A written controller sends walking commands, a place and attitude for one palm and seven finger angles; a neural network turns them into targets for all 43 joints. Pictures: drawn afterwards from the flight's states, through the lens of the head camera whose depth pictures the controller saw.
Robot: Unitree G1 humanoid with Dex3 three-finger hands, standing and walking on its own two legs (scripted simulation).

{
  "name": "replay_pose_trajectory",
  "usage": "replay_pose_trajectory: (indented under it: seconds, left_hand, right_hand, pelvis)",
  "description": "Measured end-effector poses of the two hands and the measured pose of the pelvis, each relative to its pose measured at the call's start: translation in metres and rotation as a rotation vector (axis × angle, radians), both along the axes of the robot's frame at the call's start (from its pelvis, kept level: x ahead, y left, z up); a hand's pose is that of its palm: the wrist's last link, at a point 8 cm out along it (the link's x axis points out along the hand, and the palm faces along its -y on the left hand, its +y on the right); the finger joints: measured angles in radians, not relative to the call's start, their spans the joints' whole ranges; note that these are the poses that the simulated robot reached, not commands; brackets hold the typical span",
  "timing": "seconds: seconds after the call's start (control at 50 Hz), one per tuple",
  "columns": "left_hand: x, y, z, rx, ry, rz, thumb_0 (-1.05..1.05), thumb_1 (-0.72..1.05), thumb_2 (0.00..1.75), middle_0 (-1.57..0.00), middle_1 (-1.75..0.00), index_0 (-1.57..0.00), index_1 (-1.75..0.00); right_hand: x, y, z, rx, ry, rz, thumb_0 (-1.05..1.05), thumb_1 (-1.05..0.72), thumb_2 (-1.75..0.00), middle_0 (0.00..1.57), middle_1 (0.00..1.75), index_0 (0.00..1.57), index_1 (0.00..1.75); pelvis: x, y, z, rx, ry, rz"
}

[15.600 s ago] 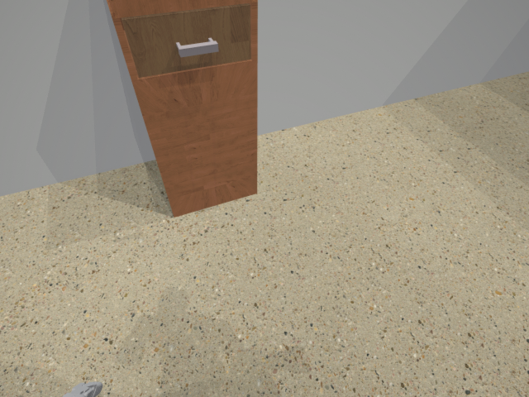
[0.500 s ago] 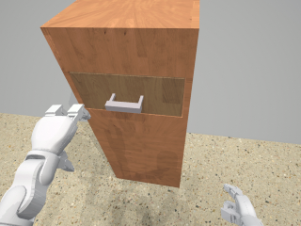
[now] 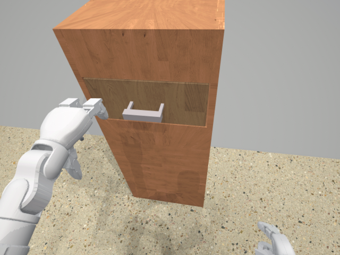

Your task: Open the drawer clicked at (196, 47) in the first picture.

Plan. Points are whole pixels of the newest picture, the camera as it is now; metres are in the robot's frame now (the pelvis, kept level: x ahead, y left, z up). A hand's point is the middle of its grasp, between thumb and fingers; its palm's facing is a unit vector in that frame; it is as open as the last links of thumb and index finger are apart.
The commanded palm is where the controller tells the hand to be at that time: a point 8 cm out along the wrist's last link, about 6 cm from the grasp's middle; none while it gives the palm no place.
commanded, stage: raise the hand with hooked fingers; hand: left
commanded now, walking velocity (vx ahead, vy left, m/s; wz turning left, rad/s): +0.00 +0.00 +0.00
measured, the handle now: (144, 110) +0.51 +0.16 +0.03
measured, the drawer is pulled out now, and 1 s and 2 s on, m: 0.00 0.00 0.00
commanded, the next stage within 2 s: move the hooked fingers above the handle in 0.14 s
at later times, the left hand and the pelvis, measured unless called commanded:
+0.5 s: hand (90, 138) +0.32 +0.22 +0.13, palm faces +0.03 -0.05 -1.00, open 13.9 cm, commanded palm +0.30 +0.23 +0.19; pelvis +0.00 -0.01 +0.00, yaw +1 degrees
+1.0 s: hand (113, 122) +0.38 +0.20 +0.11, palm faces +0.04 -0.05 -1.00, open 13.8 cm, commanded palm +0.36 +0.20 +0.17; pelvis +0.01 -0.01 +0.00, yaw +0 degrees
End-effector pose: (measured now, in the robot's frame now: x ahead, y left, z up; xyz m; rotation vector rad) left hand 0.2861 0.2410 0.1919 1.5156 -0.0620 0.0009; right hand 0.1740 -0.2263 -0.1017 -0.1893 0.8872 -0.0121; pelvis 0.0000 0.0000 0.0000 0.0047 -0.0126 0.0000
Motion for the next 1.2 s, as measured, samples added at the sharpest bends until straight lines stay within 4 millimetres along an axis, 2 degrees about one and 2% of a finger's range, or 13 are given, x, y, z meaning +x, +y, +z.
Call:
replay_pose_trajectory:
  seconds: [0.16,0.26,0.36,0.46,0.64,0.82,0.94,1.06,1.2]
  left_hand:
    - [-0.010,0.001,0.003,0.004,-0.064,-0.011,0.00,-0.50,0.30,-0.33,-1.20,-0.32,-1.20]
    - [-0.008,0.006,0.007,0.006,-0.063,0.040,0.00,-0.50,0.30,-0.32,-1.20,-0.32,-1.20]
    - [-0.005,-0.003,0.000,0.005,-0.016,0.024,0.00,-0.50,0.30,-0.32,-1.20,-0.32,-1.20]
    - [0.005,-0.012,-0.010,0.007,0.013,-0.021,0.00,-0.50,0.30,-0.32,-1.20,-0.32,-1.20]
    - [0.029,-0.011,-0.009,0.006,-0.022,-0.001,0.00,-0.50,0.30,-0.32,-1.20,-0.32,-1.20]
    - [0.051,-0.031,-0.023,0.003,0.021,-0.045,0.00,-0.50,0.30,-0.32,-1.20,-0.32,-1.20]
    - [0.068,-0.037,-0.026,0.004,0.006,-0.051,0.00,-0.49,0.30,-0.32,-1.20,-0.32,-1.20]
    - [0.081,-0.046,-0.024,0.006,-0.012,-0.045,0.00,-0.49,0.30,-0.32,-1.20,-0.32,-1.20]
    - [0.092,-0.054,-0.032,0.009,0.017,-0.040,0.00,-0.49,0.30,-0.32,-1.20,-0.32,-1.20]
  right_hand:
    - [-0.007,0.001,-0.004,-0.003,0.020,0.000,0.01,-0.90,-0.90,0.20,0.30,0.20,0.30]
    - [0.000,0.006,-0.003,0.018,0.001,0.006,0.01,-0.90,-0.90,0.20,0.30,0.20,0.30]
    - [0.008,0.010,0.002,0.025,-0.033,0.017,0.01,-0.90,-0.90,0.20,0.30,0.20,0.30]
    - [0.012,0.009,0.004,0.014,-0.042,0.016,0.01,-0.90,-0.90,0.20,0.30,0.21,0.30]
    - [0.001,-0.005,-0.002,-0.005,0.012,-0.021,0.01,-0.90,-0.90,0.20,0.30,0.21,0.30]
    - [-0.009,-0.015,-0.010,-0.016,0.063,-0.065,0.01,-0.90,-0.90,0.20,0.30,0.20,0.30]
    - [-0.013,-0.017,-0.014,-0.011,0.084,-0.088,0.01,-0.90,-0.90,0.20,0.30,0.20,0.30]
    - [-0.012,-0.018,-0.018,0.002,0.100,-0.097,0.01,-0.90,-0.90,0.20,0.30,0.20,0.30]
    - [-0.007,-0.019,-0.018,0.007,0.097,-0.104,0.01,-0.90,-0.90,0.20,0.30,0.20,0.30]
  pelvis:
    - [-0.005,-0.001,0.000,0.000,-0.003,0.006]
    - [-0.006,-0.002,0.000,0.001,-0.007,0.008]
    - [-0.006,-0.002,0.000,0.001,-0.008,0.012]
    - [-0.006,-0.005,0.000,0.001,-0.001,0.013]
    - [0.000,-0.007,-0.001,0.001,0.024,0.008]
    - [0.008,-0.007,-0.002,0.003,0.046,0.001]
    - [0.012,-0.008,-0.003,0.004,0.061,-0.003]
    - [0.018,-0.009,-0.003,0.006,0.076,-0.006]
    - [0.022,-0.010,-0.005,0.008,0.085,-0.010]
